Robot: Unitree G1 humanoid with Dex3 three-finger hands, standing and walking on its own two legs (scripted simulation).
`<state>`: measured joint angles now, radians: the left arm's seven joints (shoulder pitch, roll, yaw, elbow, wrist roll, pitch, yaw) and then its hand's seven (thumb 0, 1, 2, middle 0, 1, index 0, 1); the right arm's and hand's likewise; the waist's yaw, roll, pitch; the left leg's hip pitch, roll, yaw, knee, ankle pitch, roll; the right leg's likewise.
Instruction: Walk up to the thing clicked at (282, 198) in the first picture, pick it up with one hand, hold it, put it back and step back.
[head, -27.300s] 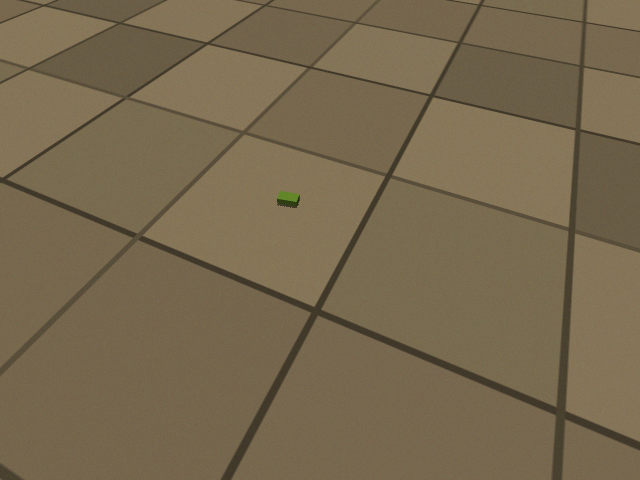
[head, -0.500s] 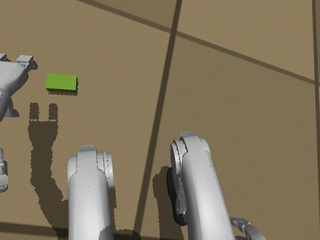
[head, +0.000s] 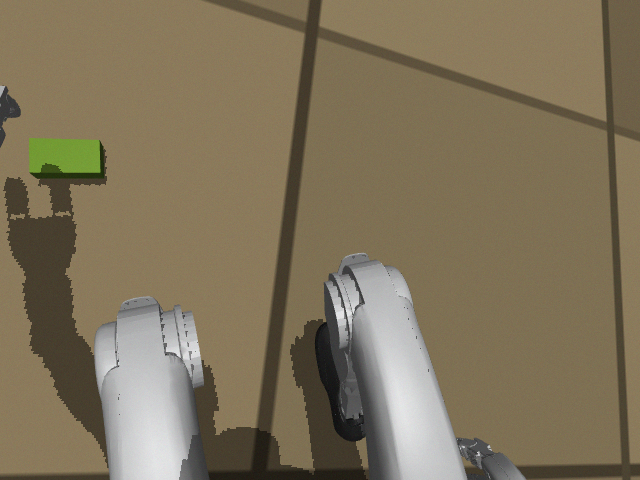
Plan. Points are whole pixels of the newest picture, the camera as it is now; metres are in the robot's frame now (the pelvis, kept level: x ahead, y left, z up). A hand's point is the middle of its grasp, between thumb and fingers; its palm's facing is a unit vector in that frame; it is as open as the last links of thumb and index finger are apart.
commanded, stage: rise first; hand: left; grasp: from above
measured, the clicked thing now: (68, 159) +0.55 +0.26 -0.31
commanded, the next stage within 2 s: approach in 1.50 s
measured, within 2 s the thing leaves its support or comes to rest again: neither
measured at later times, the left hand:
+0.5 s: hand out of the picture +0.48 +0.31 -0.18, palm faces -0.46 -0.04 -0.89, open 13.1 cm
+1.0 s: hand out of the picture +0.50 +0.30 -0.19, palm faces -0.44 -0.01 -0.90, open 12.9 cm
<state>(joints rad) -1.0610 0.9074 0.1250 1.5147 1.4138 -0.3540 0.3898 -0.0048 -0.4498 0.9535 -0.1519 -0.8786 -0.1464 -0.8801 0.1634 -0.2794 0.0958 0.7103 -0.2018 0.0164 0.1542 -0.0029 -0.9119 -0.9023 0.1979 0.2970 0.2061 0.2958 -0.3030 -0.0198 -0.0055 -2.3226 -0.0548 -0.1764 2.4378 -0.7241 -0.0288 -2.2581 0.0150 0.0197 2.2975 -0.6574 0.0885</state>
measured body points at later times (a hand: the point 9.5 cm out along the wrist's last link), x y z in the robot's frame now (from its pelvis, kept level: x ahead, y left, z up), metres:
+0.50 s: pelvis +0.00 +0.01 +0.00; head +0.26 +0.11 +0.35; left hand +0.50 +0.31 -0.13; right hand +0.03 -0.27 -0.08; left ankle +0.06 +0.12 -0.29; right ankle +0.11 -0.16 -0.29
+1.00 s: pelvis -0.01 +0.01 -0.01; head +0.25 +0.10 +0.34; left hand +0.51 +0.30 -0.14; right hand +0.01 -0.26 -0.08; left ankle +0.06 +0.12 -0.29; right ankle +0.11 -0.15 -0.29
